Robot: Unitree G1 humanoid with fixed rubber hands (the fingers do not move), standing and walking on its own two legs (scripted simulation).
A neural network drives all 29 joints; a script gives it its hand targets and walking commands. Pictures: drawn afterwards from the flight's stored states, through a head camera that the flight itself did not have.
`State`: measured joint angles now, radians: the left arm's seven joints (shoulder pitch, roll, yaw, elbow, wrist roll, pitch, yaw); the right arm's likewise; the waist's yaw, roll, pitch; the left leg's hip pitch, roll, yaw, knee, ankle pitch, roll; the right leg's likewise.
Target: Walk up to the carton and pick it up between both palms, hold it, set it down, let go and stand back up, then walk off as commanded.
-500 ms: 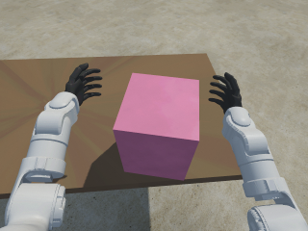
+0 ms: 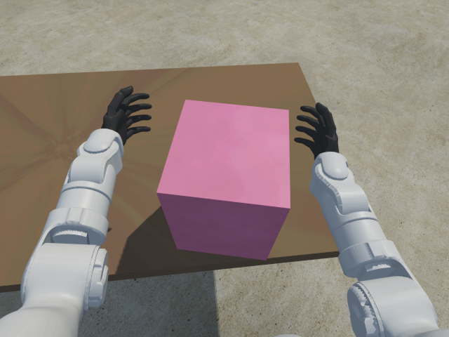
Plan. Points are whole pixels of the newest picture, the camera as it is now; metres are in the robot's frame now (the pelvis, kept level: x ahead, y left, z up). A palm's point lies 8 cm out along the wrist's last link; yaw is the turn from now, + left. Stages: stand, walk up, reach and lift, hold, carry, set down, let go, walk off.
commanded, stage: reach and lift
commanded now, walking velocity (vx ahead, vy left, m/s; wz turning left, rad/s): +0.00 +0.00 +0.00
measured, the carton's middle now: (228, 185) +0.39 +0.00 -0.02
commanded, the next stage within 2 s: none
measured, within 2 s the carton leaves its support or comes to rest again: neither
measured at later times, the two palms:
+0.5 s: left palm (138, 166) +0.42 +0.18 +0.02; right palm (305, 181) +0.37 -0.15 +0.01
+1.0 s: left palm (155, 172) +0.41 +0.15 +0.00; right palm (302, 187) +0.37 -0.14 +0.00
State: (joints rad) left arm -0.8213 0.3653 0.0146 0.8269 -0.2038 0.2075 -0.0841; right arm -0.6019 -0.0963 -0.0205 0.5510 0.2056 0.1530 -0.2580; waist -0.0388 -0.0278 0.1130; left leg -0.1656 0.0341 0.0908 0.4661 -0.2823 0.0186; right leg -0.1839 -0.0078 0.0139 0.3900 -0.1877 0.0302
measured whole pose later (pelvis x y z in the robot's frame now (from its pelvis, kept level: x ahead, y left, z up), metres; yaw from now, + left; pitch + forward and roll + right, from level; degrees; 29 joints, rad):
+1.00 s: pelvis -0.01 +0.01 -0.01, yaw +0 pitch +16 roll -2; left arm -0.83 0.15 0.08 1.22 0.04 -0.31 0.01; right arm -0.61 0.04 -0.18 0.98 -0.04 -0.35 -0.27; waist -0.04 -0.03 -0.09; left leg -0.57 0.03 0.09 0.57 -0.27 0.02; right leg -0.57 -0.01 0.01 0.46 -0.16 0.04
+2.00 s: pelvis -0.01 +0.01 -0.01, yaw +0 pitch +15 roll -2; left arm -0.85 0.12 0.25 1.36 0.19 -0.47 0.01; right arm -0.61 0.14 -0.44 0.98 -0.31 -0.43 -0.25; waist -0.04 -0.03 -0.09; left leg -0.56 0.03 0.09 0.57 -0.27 0.03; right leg -0.56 -0.01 0.01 0.46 -0.16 0.04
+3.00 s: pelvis -0.02 +0.00 -0.01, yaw +0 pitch +15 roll -1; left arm -0.85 0.10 0.25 1.38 0.19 -0.62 0.03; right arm -0.61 0.11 -0.44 1.09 -0.23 -0.67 -0.24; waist -0.03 -0.03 -0.09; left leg -0.56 0.04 0.09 0.56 -0.26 0.03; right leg -0.57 -0.01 0.01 0.45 -0.15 0.03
